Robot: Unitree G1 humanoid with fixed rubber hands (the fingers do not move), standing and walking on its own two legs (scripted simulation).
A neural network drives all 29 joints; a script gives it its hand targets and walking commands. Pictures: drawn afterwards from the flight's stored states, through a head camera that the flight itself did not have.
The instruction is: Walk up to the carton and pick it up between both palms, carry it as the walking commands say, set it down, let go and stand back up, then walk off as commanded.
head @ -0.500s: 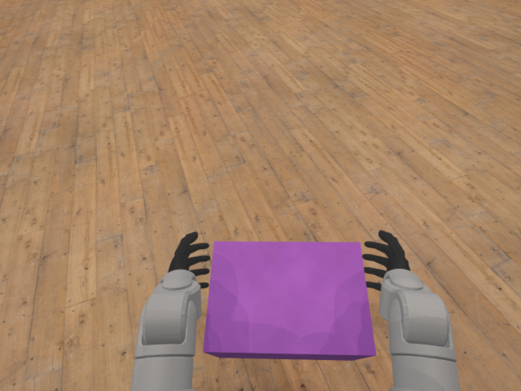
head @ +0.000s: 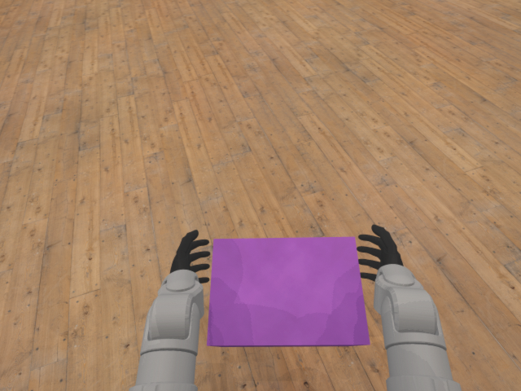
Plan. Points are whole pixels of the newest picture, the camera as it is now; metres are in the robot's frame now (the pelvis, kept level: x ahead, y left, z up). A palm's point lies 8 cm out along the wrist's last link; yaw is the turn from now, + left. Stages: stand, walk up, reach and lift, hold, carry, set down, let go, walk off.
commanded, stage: carry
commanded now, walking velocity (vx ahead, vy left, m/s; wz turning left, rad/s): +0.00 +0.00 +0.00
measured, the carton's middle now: (284, 295) +0.30 -0.01 -0.08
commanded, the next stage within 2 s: none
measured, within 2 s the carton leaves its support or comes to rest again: neither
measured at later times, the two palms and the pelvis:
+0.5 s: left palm (181, 267) +0.30 +0.16 +0.02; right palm (378, 258) +0.31 -0.16 +0.02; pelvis +0.03 +0.00 +0.00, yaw +1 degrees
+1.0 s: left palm (166, 266) +0.30 +0.18 +0.03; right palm (369, 261) +0.30 -0.14 +0.03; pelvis +0.03 +0.02 +0.00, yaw +0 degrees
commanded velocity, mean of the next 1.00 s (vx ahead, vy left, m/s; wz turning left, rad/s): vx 0.00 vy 0.00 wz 0.00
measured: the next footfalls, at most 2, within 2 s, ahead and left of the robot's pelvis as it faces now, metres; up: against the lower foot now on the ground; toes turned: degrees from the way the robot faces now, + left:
none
